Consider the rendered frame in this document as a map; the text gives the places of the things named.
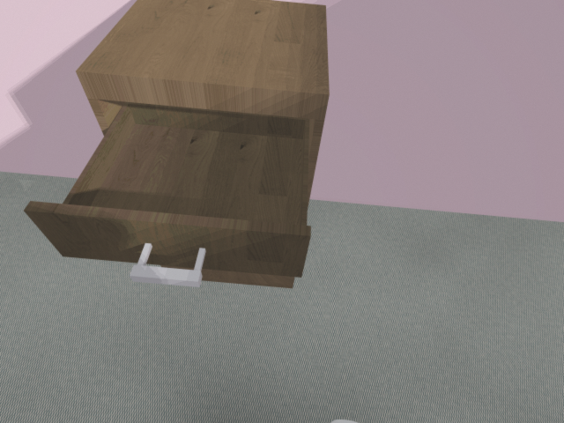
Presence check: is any handle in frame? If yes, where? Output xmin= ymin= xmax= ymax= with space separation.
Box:
xmin=130 ymin=243 xmax=206 ymax=287

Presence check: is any cabinet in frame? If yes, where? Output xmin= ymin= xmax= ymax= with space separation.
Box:
xmin=76 ymin=0 xmax=330 ymax=288

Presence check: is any drawer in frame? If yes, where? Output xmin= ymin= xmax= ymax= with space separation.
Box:
xmin=24 ymin=102 xmax=311 ymax=278

